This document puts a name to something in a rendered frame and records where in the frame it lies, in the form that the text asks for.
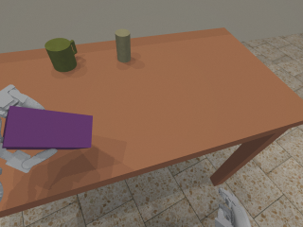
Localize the table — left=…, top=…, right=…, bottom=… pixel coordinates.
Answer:
left=0, top=27, right=303, bottom=218

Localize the sponge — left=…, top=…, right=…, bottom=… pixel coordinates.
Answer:
left=2, top=105, right=93, bottom=150

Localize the robot left hand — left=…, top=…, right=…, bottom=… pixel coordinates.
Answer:
left=0, top=84, right=57, bottom=173

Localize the robot right hand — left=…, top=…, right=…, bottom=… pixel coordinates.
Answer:
left=215, top=187, right=252, bottom=227

